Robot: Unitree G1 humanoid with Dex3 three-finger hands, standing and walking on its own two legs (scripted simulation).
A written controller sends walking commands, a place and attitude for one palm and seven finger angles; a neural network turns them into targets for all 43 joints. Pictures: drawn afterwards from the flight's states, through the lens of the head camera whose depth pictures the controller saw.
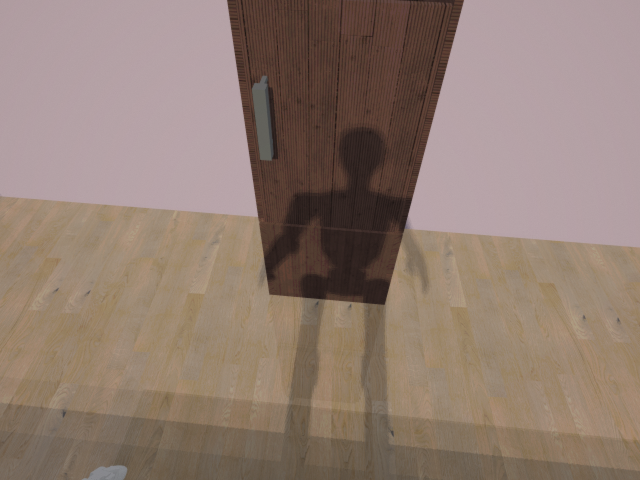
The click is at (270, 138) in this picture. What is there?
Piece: cupboard door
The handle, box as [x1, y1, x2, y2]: [252, 76, 273, 160]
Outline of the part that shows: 262,76 259,83 254,83 252,88 260,159 271,160 273,152 267,84 265,83 267,78 266,76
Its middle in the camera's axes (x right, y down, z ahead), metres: -0.13 -0.27 +0.86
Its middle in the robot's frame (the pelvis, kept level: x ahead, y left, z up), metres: +0.82 +0.17 +0.01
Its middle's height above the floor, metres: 0.79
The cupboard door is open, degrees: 0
